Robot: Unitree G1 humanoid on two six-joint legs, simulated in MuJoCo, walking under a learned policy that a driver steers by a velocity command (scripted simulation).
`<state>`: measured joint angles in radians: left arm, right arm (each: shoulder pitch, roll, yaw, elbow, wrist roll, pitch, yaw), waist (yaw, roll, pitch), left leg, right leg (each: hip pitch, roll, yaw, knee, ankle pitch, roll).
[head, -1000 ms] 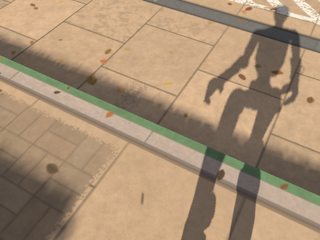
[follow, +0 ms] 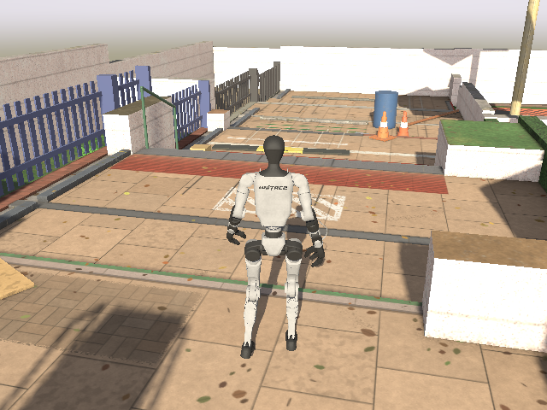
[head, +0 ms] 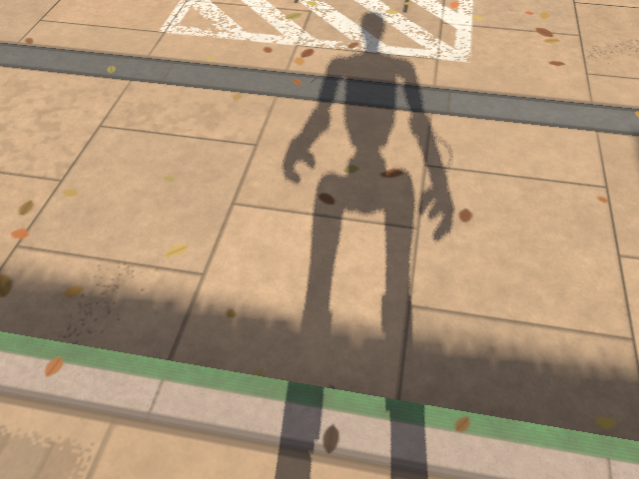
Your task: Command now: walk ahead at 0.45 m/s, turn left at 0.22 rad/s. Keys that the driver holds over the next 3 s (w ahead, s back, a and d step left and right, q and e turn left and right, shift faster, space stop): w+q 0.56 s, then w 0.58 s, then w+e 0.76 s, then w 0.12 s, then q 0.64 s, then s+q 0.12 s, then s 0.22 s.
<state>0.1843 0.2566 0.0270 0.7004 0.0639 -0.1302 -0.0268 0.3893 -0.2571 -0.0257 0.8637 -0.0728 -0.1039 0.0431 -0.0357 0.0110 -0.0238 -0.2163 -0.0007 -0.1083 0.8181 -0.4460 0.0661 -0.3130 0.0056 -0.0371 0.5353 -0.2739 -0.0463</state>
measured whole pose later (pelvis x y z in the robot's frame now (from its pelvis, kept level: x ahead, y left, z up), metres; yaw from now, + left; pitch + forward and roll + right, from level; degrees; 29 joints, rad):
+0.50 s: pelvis +0.29 +0.05 -0.01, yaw +16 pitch +2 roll +2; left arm 0.38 0.27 0.00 0.87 0.09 -0.10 -0.06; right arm 0.22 -0.28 -0.05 0.81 -0.04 -0.11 0.04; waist -0.03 -0.01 -0.02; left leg -0.44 -0.12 0.00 0.61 -0.19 0.09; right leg -0.26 -0.04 0.02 1.24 -0.45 0.05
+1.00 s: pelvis +0.57 +0.07 +0.00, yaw +24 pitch +4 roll -1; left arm 0.42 0.21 -0.02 0.88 0.07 -0.12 0.00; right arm 0.22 -0.27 0.00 0.76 -0.08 -0.09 0.05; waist 0.06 0.04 -0.08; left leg -0.76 0.04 -0.09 1.21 -0.19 -0.03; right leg -0.26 0.06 -0.06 0.49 -0.29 -0.08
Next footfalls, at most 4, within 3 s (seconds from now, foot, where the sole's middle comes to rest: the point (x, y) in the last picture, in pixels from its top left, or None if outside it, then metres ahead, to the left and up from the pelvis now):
0.38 left None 0.38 0.15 -0.77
0.78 right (328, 430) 0.62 0.00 -0.77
1.26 left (194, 390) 0.72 0.29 -0.77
1.70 right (263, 295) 1.10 0.16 -0.94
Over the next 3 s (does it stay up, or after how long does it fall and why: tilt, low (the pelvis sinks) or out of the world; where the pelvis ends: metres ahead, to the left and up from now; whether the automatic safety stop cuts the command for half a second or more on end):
stays up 1.23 0.28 -0.17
